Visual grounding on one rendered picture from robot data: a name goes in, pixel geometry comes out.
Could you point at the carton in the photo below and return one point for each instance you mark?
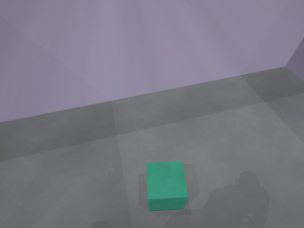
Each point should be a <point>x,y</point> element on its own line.
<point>166,186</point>

